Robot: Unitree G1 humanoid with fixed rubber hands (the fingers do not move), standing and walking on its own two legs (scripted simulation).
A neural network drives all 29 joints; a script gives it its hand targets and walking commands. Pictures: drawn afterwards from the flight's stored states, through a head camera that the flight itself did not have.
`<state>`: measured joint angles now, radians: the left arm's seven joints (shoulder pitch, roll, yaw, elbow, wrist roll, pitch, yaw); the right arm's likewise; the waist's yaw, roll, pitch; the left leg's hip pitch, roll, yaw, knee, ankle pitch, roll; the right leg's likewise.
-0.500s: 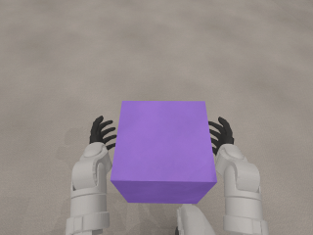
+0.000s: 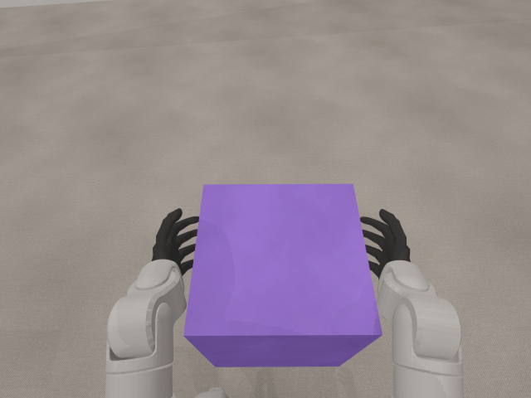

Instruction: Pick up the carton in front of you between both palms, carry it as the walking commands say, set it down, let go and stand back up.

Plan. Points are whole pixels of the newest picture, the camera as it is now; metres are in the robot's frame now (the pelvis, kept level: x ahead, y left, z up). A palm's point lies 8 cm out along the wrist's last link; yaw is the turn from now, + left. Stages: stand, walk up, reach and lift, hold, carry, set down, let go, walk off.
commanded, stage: carry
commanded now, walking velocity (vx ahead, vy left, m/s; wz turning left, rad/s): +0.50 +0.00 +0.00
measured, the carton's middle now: (277, 284) +0.28 +0.01 +0.01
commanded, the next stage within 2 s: none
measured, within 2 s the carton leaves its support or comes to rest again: neither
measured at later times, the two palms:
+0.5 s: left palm (191, 150) +0.53 +0.17 +0.07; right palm (351, 153) +0.51 -0.13 +0.08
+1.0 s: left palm (234, 64) +0.83 +0.12 +0.09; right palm (355, 64) +0.84 -0.18 +0.09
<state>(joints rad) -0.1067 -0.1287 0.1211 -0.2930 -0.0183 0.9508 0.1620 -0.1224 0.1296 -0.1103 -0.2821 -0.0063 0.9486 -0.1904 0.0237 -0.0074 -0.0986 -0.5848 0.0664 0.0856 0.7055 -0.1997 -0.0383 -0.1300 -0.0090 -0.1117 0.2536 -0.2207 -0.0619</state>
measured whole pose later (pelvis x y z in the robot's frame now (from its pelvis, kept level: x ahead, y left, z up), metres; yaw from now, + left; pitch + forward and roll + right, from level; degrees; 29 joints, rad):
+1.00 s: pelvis +0.62 -0.03 +0.00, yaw +0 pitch +4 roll +1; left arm 0.11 -0.14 0.04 -0.56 0.00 1.11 0.14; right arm 0.11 0.14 -0.02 -0.57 -0.02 1.13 -0.15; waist 0.02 0.01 -0.13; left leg -0.59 0.13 0.11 0.74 -0.13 -0.02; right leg -0.11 -0.03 -0.20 0.23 -0.20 -0.04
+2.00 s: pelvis +0.89 -0.03 -0.02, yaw -2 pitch +3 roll +0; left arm 0.09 -0.14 0.04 -0.54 0.02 1.15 0.14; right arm 0.08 0.14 -0.03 -0.54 -0.01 1.15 -0.15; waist 0.00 0.00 -0.13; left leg -0.27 0.09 0.20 0.54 -0.31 -0.01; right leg -0.21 -0.05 -0.16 0.52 -0.36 -0.01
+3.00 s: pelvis +0.84 -0.03 -0.02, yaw -2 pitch +2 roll +0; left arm -0.18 -0.14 0.17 0.16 0.21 0.67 0.03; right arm -0.18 0.14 -0.15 0.16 -0.21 0.67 -0.03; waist 0.00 0.00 -0.06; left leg -0.31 0.09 0.19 0.49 -0.21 0.00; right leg -0.27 -0.04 -0.17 0.50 -0.27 -0.03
